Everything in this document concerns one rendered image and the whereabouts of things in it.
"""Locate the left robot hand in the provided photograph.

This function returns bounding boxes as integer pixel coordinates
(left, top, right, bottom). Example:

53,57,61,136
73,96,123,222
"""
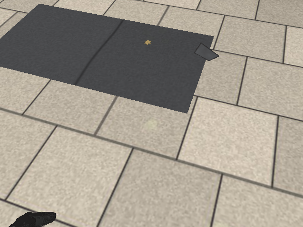
9,212,57,227

